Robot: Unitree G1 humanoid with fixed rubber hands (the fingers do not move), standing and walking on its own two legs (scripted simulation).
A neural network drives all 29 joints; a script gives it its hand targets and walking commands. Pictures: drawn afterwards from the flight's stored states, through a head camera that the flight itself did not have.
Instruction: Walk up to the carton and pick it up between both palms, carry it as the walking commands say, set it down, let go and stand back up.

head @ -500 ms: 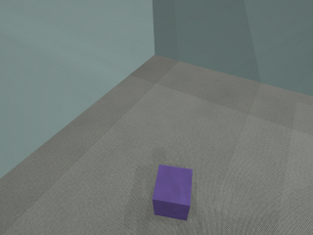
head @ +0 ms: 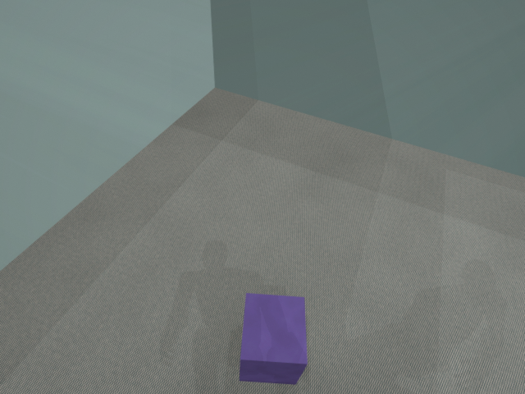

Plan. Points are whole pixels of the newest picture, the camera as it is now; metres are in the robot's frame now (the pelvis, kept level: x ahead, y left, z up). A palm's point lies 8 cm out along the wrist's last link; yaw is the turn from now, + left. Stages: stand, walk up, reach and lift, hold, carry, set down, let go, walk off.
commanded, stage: walk up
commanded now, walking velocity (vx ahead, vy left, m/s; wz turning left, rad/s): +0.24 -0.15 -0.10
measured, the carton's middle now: (271, 339) +0.44 -0.05 -0.66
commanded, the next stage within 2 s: stand in 1.38 s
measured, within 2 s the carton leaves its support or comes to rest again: neither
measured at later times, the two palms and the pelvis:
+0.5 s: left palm out of the picture +0.14 +0.17 -0.15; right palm out of the picture +0.07 -0.29 -0.16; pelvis +0.06 -0.06 -0.01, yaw +0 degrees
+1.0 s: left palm out of the picture +0.04 +0.17 -0.15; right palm out of the picture +0.02 -0.31 -0.13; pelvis +0.02 -0.07 +0.00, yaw -3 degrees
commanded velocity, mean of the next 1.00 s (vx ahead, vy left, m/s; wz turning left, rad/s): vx -0.03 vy -0.06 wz -0.03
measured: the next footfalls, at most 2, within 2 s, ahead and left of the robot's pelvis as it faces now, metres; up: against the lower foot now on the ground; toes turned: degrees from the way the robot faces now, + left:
right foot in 0.22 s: +0.15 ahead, -0.16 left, +0.00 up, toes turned -6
left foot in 0.62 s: +0.08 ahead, +0.04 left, +0.00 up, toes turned +0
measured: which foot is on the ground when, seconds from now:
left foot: down 0.00-0.22, up 0.24-0.60, down 0.62-1.00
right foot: up 0.00-0.20, down 0.22-0.62, up 0.64-1.00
